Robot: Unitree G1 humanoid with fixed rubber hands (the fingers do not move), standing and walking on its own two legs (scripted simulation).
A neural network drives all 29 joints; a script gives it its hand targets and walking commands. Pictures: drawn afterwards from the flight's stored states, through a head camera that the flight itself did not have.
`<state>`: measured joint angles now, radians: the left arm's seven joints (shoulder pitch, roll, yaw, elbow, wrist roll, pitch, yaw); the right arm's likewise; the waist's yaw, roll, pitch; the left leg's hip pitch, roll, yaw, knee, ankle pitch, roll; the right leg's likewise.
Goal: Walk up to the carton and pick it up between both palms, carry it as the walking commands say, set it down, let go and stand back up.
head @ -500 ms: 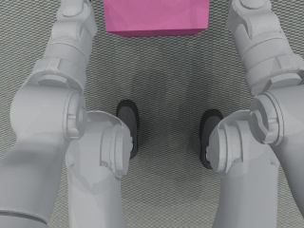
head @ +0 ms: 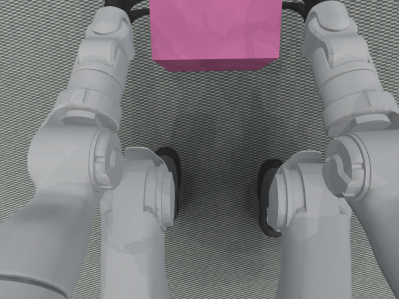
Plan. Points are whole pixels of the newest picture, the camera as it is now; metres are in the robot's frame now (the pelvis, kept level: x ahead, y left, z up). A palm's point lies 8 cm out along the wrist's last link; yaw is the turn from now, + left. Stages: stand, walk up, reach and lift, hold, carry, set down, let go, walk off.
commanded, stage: reach and lift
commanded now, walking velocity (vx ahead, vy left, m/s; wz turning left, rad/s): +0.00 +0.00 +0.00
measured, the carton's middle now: (214, 26) +0.52 +0.03 -0.26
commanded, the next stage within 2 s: none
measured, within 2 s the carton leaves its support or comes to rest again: neither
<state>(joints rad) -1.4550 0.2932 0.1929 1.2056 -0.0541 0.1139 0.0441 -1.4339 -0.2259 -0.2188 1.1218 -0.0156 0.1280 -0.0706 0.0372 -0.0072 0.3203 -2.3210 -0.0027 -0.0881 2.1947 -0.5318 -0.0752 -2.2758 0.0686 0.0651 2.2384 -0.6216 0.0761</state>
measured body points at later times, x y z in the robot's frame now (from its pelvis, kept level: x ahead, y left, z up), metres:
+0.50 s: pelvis -0.01 +0.00 +0.01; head +0.34 +0.01 +0.30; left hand +0.53 +0.18 -0.13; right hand +0.55 -0.11 -0.13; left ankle +0.12 +0.15 -0.33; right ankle +0.10 -0.13 -0.33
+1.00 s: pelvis +0.00 +0.00 +0.05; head +0.32 +0.02 +0.36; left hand +0.52 +0.18 -0.08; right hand +0.54 -0.11 -0.07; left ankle +0.12 +0.15 -0.33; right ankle +0.10 -0.13 -0.33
